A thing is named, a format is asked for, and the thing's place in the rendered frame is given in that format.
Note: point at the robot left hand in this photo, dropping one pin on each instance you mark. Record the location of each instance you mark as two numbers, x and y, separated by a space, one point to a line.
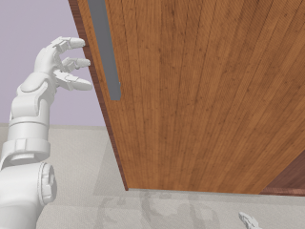
49 62

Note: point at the left robot forearm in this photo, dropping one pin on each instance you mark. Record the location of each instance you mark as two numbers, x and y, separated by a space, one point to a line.
28 135

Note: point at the robot right hand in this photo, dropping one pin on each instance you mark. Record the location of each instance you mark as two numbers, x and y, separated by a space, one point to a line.
249 222

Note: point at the handle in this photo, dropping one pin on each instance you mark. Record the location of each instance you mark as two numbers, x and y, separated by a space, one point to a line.
103 36

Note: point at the wardrobe door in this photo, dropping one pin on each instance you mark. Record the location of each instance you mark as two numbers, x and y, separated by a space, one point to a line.
212 91
293 176

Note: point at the left robot upper arm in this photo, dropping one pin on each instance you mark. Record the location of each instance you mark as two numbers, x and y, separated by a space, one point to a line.
24 192

